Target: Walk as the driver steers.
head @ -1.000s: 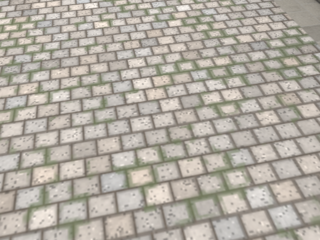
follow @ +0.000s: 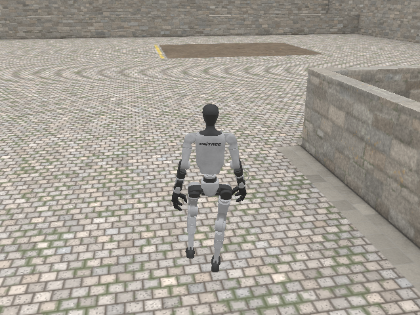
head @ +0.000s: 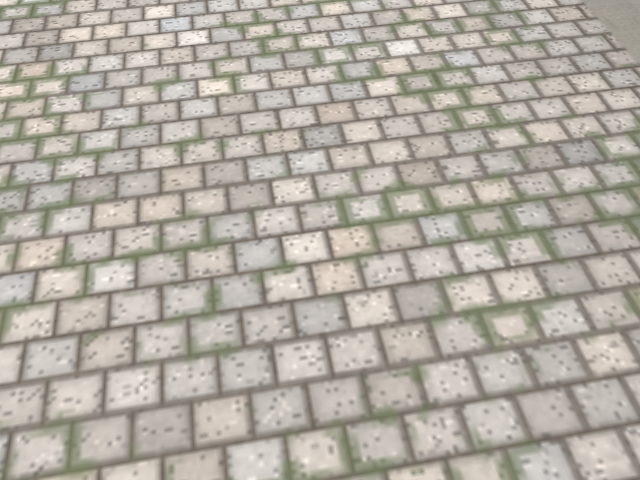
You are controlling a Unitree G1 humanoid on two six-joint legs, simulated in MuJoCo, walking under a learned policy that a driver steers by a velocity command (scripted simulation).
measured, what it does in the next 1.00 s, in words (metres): walks ahead: left foot, then right foot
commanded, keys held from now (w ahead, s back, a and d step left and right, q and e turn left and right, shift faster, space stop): w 0.84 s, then w+q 0.16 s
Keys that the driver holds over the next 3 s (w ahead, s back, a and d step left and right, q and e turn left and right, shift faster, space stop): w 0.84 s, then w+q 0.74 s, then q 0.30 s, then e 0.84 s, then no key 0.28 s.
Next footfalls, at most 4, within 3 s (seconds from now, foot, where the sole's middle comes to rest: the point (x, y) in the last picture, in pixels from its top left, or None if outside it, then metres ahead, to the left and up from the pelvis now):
0.30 left None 0.35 0.11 -0.78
0.84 right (375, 413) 0.64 -0.07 -0.78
1.40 left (294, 315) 0.90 0.12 -0.78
1.92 right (301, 225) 1.20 0.11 -0.78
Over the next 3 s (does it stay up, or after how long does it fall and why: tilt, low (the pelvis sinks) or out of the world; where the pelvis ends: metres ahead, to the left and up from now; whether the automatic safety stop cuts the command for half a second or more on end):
stays up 1.02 0.07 0.00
